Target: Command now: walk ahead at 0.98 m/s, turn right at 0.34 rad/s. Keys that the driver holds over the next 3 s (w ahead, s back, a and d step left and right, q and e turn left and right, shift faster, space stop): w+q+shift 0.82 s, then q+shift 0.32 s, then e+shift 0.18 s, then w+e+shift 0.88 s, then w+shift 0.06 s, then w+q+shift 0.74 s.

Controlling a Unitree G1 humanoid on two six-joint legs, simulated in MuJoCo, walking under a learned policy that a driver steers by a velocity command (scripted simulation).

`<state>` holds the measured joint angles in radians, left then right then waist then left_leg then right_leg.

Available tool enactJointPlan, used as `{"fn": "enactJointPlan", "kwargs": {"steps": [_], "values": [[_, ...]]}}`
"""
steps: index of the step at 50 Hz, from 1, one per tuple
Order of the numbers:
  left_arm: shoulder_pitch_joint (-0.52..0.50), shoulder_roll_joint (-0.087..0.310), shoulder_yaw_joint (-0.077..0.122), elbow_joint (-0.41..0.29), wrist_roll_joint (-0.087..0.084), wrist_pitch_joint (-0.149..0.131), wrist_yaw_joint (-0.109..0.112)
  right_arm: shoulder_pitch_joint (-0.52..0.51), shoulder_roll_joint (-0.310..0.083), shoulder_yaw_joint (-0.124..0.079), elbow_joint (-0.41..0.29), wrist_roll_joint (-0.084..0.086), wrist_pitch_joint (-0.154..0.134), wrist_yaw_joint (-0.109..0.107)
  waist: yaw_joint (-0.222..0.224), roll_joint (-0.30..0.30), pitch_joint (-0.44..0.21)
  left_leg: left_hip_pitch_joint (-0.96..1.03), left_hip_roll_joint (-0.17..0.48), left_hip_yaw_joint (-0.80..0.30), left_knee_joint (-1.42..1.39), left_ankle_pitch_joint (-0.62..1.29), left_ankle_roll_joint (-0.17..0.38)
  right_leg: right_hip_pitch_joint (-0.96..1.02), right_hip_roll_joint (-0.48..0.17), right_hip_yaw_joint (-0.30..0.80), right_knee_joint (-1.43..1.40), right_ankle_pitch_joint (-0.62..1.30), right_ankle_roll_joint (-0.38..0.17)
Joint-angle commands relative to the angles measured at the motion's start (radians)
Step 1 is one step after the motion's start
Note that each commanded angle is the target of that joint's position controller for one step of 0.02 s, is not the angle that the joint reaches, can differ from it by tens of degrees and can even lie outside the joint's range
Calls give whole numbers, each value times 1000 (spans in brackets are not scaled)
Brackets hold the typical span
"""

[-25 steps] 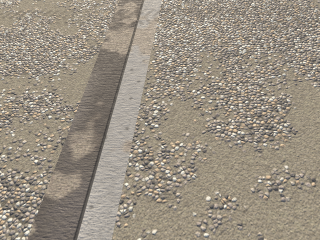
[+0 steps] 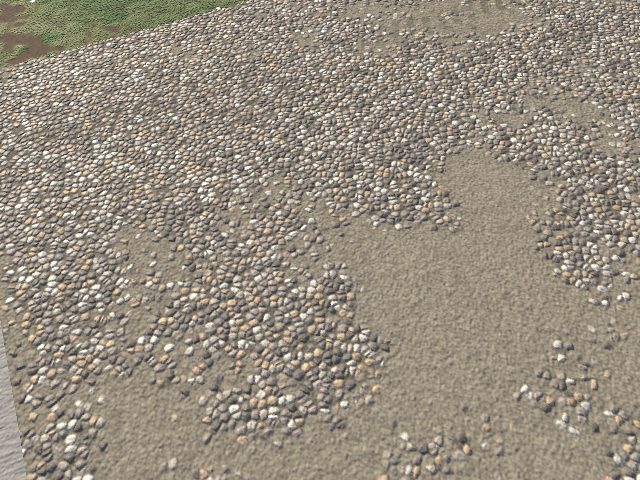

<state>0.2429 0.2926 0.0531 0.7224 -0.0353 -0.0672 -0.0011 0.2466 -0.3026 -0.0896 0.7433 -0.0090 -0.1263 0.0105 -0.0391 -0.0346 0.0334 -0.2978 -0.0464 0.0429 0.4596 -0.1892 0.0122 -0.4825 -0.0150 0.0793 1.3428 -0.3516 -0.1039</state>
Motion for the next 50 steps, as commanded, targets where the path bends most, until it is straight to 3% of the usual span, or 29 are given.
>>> {"fn": "enactJointPlan", "kwargs": {"steps": [1,4,6,8,10,12,13,14,15,16,17,19,20,22,26,30,33,35,36,37,38,39,40,41,42,44,47,48,50], "values": [[-14,-54,-30,-112,-7,-12,-13,52,10,19,8,14,-16,19,53,68,7,121,274,-430,-296,-210,222,-231,-113,77,-69,-21,-4],[-105,-33,-46,-161,31,-33,-16,56,-68,7,9,35,-17,11,77,43,83,56,276,-407,-343,-130,256,-306,-153,48,-257,156,33],[-176,-4,-50,-178,43,-49,-28,46,-103,2,-9,39,-16,2,61,28,89,-45,218,-286,-345,-34,221,-160,-128,11,-461,308,65],[-255,7,-50,-196,32,-65,-40,109,-147,-5,-10,51,-19,0,23,42,73,-124,209,-244,-372,-25,200,60,-66,-45,-592,391,96],[-279,50,-31,-205,14,-72,-38,166,-150,1,5,58,-5,-2,15,79,71,-18,237,-269,-328,-23,178,105,-40,-39,-703,368,107],[-182,123,10,-190,4,-77,-27,211,-140,15,28,38,18,-3,83,95,-6,78,220,-246,-120,228,138,246,10,-67,-765,252,74],[-25,155,34,-162,5,-75,-17,203,-141,21,26,23,22,-2,181,114,-103,13,180,-208,110,377,105,455,9,-84,-734,226,56],[219,225,58,-129,22,-64,1,182,-79,46,-10,-5,18,-2,287,38,-280,-197,131,-174,495,232,58,772,-185,119,-714,65,11],[289,317,70,-103,58,-56,-11,342,80,83,-44,50,-1,-6,177,-318,-474,-438,30,-177,860,-291,37,968,-422,698,-953,-370,-112],[282,230,56,-86,42,-58,-19,297,11,68,-38,98,-2,-16,185,-271,-398,-566,64,-215,1030,-241,43,898,-426,861,-1103,-547,-113],[226,162,39,-69,25,-58,-18,181,-22,56,-59,105,5,-23,182,-193,-219,-663,107,-176,1081,-169,42,788,-410,689,-1095,-434,-87],[108,70,18,-46,48,-54,-23,79,-19,48,-73,57,30,-19,115,-52,-76,-579,185,-154,992,-61,46,519,-330,368,-1082,-89,-58],[61,33,13,-33,59,-57,-22,91,-3,43,-81,59,50,-6,65,-97,-50,-521,212,-171,955,-40,46,430,-306,261,-1094,1,-49],[4,-3,12,-9,42,-62,-20,68,31,44,-93,67,90,8,26,-91,4,-498,238,-168,903,-56,47,354,-283,84,-1135,147,-26],[-25,55,28,15,50,-69,2,-11,30,48,-140,40,106,23,-3,-17,81,-536,229,-139,755,130,35,317,-255,-147,-1188,308,-14],[33,146,44,37,43,-64,17,-177,-4,49,-183,35,91,62,50,62,134,-461,185,-1,446,307,77,400,-225,-304,-1226,375,26],[62,235,60,37,44,-39,18,-185,-64,26,-201,53,82,75,14,-10,72,-288,66,139,354,223,127,534,-233,-354,-1080,1056,46],[28,289,73,16,33,-11,20,47,-151,-18,-163,68,98,68,-130,-107,-63,-14,-11,170,386,59,172,538,-260,-348,-743,1454,36],[-17,285,73,-9,25,-11,18,301,-234,-63,-91,62,108,56,-249,-83,-178,341,-31,111,317,64,219,372,-235,-318,-431,1388,40],[-18,150,36,-10,33,-31,12,369,-267,-73,-40,69,122,33,-230,118,-119,523,37,-74,259,43,258,79,-72,-287,19,399,92],[126,-14,-17,-88,39,-80,1,236,-317,-55,-97,36,101,38,0,439,-223,703,199,-639,81,-120,434,-290,91,-91,348,-258,108],[26,96,-12,-145,12,-127,-5,234,-236,-42,-136,26,79,44,-65,301,-345,727,300,-948,-181,-477,458,-387,63,89,317,-152,62],[-97,143,1,-166,-19,-140,-2,232,-192,-34,-129,17,55,44,-67,145,-188,584,302,-949,-266,-516,396,-418,30,77,229,-67,38],[-109,123,-3,-162,-8,-137,7,177,-167,-26,-129,16,37,50,-2,-27,-103,403,282,-878,-259,-451,357,-359,-12,80,126,0,36],[-86,111,-2,-145,16,-123,14,94,-155,-19,-147,11,28,51,58,-73,-45,237,242,-775,-226,-244,339,-269,-40,87,54,30,54],[-38,135,15,-130,38,-84,15,1,-147,-17,-171,10,28,33,121,-27,0,50,162,-580,-210,163,328,-147,-69,85,-68,27,115],[-179,82,5,-183,79,-62,20,2,-138,-13,-147,34,47,-15,87,-23,35,-134,35,-333,-147,590,259,-30,-16,-34,-370,167,170],[-220,42,-6,-195,83,-59,18,17,-141,-16,-129,38,64,-30,69,7,14,-155,-10,-288,-105,618,225,17,26,-60,-484,261,174],[-268,10,-12,-212,62,-54,9,79,-143,-24,-100,45,102,-47,13,71,-68,-133,-55,-291,-60,505,145,126,114,-85,-695,451,172]]}}
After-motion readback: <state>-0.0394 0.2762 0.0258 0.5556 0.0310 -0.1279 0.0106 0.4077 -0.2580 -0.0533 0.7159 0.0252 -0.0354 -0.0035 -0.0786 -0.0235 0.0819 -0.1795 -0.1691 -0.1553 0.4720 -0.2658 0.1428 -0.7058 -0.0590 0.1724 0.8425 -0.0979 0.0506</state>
